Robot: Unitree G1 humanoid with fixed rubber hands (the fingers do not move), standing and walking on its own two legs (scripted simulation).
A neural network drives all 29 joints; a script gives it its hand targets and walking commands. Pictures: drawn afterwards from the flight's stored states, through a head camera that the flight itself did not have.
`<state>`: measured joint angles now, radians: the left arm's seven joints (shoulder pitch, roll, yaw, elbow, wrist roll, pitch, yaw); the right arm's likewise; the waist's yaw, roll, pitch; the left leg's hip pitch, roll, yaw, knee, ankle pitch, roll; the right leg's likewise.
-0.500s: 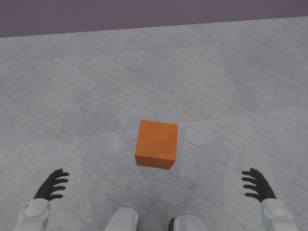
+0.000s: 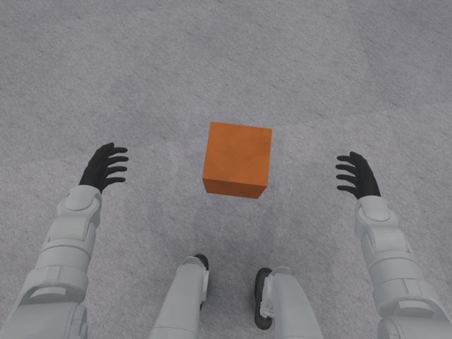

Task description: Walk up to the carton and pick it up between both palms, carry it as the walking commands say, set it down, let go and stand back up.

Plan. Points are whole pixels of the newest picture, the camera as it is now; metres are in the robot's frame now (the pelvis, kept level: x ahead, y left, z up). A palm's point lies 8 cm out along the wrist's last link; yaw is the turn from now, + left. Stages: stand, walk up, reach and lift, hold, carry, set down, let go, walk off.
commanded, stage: reach and lift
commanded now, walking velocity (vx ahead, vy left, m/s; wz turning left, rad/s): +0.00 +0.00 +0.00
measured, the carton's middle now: (236, 163) +0.56 +0.01 -0.58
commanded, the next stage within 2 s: none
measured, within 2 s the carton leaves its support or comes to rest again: neither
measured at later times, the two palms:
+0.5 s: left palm (139, 141) +0.46 +0.23 -0.14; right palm (332, 156) +0.46 -0.18 -0.14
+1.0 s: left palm (160, 158) +0.47 +0.21 -0.27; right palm (310, 171) +0.46 -0.17 -0.27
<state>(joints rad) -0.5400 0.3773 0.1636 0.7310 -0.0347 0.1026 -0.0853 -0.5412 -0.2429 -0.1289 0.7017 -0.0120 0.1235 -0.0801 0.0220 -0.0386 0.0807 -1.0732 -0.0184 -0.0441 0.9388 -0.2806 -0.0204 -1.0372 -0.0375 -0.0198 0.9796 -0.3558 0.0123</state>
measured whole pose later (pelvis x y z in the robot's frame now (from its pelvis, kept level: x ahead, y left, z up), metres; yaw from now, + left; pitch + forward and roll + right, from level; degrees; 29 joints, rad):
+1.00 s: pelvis -0.03 +0.00 -0.14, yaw -2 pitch +48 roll -2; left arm -1.04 0.31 0.23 0.87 -0.04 0.07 -0.02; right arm -1.03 -0.15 -0.29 0.82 -0.01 0.07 -0.13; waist 0.00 -0.02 -0.05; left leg -1.90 -0.02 -0.05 1.46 -0.38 -0.01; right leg -1.85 -0.03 -0.01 1.48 -0.46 0.02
